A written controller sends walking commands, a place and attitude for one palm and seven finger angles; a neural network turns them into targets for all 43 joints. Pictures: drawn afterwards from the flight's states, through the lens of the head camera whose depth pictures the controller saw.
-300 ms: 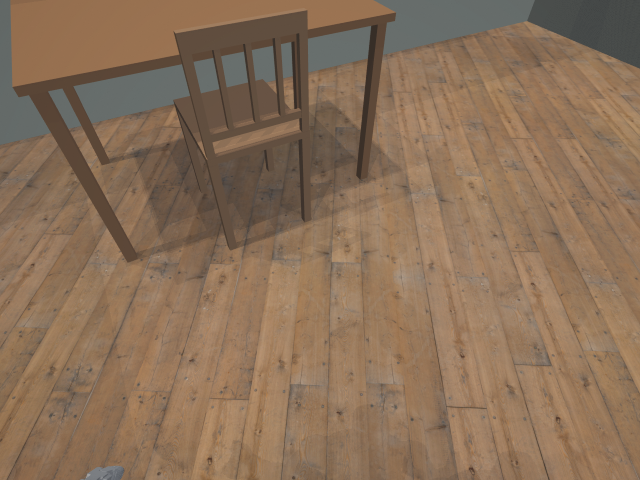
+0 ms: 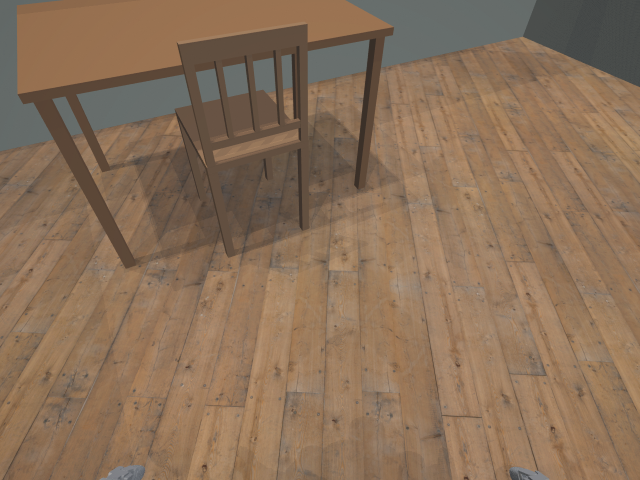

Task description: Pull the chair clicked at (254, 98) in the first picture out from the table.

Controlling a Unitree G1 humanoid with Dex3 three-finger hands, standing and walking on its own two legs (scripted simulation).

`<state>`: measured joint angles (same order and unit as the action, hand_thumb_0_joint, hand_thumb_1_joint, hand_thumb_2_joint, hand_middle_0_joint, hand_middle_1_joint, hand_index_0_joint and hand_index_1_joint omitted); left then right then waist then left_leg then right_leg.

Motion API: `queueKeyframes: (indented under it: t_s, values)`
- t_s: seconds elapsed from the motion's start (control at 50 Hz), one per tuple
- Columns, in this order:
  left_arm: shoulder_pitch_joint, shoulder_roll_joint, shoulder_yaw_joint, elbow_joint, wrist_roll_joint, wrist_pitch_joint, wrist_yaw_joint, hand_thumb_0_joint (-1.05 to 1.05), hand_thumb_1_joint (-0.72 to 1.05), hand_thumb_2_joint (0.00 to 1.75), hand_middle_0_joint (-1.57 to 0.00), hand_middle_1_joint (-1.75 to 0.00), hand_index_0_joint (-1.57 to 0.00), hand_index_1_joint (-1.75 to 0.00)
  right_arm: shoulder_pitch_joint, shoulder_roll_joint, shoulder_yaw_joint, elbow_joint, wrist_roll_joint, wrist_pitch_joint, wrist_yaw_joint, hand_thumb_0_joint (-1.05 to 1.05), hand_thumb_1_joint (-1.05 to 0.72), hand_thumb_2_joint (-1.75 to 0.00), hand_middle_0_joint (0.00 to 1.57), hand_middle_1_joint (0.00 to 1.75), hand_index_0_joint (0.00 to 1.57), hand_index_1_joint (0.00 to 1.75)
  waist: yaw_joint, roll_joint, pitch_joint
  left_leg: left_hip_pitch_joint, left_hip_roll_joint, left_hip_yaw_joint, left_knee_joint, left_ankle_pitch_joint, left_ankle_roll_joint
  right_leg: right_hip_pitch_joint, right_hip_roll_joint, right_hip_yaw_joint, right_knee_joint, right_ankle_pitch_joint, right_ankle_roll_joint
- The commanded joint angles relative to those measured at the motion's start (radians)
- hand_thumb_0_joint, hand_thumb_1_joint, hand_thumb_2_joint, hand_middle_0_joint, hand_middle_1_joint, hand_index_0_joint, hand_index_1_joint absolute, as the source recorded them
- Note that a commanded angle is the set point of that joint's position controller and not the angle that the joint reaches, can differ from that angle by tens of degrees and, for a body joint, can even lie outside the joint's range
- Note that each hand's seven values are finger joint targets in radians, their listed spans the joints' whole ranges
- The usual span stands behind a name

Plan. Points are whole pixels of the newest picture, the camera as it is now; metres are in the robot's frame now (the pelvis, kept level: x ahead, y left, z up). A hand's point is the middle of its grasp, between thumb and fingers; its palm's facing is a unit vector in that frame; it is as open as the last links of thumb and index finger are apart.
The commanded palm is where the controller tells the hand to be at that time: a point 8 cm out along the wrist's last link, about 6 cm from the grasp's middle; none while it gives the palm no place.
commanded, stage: stand and wait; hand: left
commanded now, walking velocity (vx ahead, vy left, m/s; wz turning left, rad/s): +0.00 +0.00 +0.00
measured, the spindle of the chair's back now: (252, 94) +1.18 +0.28 -0.10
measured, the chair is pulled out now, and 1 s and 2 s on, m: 0.00 0.00 0.00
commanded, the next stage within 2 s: look at it before walking up in 0.64 s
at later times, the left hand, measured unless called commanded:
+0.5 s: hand out of the picture +0.05 +0.24 -0.15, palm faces -0.03 -0.94 -0.35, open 7.4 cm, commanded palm none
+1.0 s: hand out of the picture +0.06 +0.23 -0.15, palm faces -0.03 -0.94 -0.33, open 7.4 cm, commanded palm none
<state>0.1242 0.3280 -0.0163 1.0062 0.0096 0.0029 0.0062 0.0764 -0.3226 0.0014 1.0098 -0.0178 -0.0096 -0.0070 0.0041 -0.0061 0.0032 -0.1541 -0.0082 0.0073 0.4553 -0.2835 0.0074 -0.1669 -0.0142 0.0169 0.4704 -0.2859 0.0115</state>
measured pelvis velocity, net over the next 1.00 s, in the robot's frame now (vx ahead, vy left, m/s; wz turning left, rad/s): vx -0.02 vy -0.01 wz -0.01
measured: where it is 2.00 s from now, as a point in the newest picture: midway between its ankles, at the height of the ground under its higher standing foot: outside the picture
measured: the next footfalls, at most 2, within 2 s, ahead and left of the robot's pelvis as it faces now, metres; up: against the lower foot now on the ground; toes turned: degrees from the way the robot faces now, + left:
none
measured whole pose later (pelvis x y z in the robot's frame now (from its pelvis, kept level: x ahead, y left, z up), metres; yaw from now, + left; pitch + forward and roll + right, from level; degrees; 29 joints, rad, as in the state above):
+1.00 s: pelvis -0.02 -0.01 +0.01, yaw +0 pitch -1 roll +0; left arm 0.14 0.33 -0.01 1.08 0.01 0.00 0.00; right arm 0.12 -0.33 0.00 1.11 -0.01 -0.01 0.00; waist 0.00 0.00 0.02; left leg -0.14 0.01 0.01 0.38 -0.22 -0.01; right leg -0.16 0.00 0.02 0.40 -0.22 0.00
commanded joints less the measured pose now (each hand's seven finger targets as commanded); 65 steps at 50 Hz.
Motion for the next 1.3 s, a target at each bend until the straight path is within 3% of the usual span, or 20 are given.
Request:
queueKeyframes:
  t_s: [0.0, 0.54, 1.02, 1.12, 1.28]
  values:
    - [-0.035, 0.213, 0.054, -0.062, 0.001, -0.023, 0.011, 0.00, 0.90, 0.90, -0.20, -0.30, -0.20, -0.30, -0.042, -0.205, -0.047, -0.053, 0.003, -0.023, -0.012, 0.00, -0.90, -0.90, 0.20, 0.30, 0.20, 0.30, -0.004, 0.012, -0.062, 0.038, 0.116, -0.075, -0.061, 0.314, 0.031, 0.011, -0.097, 0.069, -0.060, 0.304, -0.045]
    - [-0.028, 0.213, 0.047, 0.011, 0.000, -0.024, 0.006, 0.00, 0.90, 0.90, -0.20, -0.30, -0.20, -0.30, 0.001, -0.213, -0.036, 0.034, 0.008, -0.023, -0.007, 0.00, -0.90, -0.90, 0.20, 0.30, 0.20, 0.30, -0.003, 0.003, -0.024, 0.018, 0.124, -0.094, -0.135, 0.175, 0.023, 0.000, -0.097, 0.094, -0.133, 0.158, -0.043]
    - [-0.023, 0.210, 0.049, 0.011, 0.002, -0.029, 0.006, 0.00, 0.90, 0.90, -0.20, -0.30, -0.20, -0.30, 0.001, -0.207, -0.035, 0.039, 0.009, -0.023, -0.007, 0.00, -0.90, -0.90, 0.20, 0.30, 0.20, 0.30, -0.003, -0.005, -0.030, 0.033, 0.128, -0.087, -0.132, 0.215, 0.018, 0.008, -0.100, 0.097, -0.141, 0.213, -0.042]
    - [-0.017, 0.212, 0.049, 0.014, 0.000, -0.030, 0.007, 0.00, 0.90, 0.90, -0.20, -0.30, -0.20, -0.30, 0.000, -0.209, -0.034, 0.041, 0.009, -0.024, -0.008, 0.00, -0.90, -0.90, 0.20, 0.30, 0.20, 0.30, -0.003, 0.005, -0.057, 0.054, 0.130, -0.086, -0.126, 0.251, 0.018, 0.027, -0.103, 0.092, -0.135, 0.255, -0.042]
    - [-0.018, 0.214, 0.050, 0.014, 0.002, -0.030, 0.008, 0.00, 0.90, 0.90, -0.20, -0.30, -0.20, -0.30, 0.000, -0.209, -0.034, 0.039, 0.011, -0.022, -0.008, 0.00, -0.90, -0.90, 0.20, 0.30, 0.20, 0.30, -0.003, -0.001, -0.039, 0.050, 0.130, -0.085, -0.131, 0.249, 0.016, 0.024, -0.100, 0.096, -0.142, 0.258, -0.042]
